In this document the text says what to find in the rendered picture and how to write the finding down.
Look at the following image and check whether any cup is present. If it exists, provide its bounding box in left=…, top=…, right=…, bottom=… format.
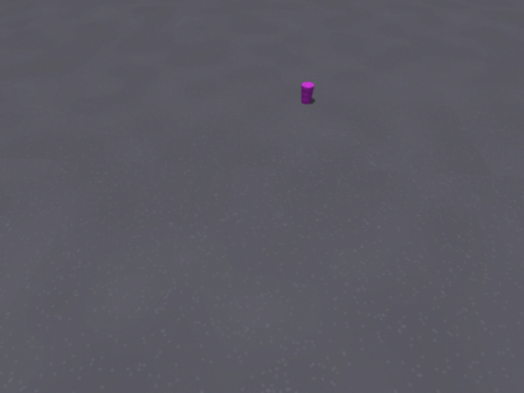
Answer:
left=301, top=82, right=314, bottom=104

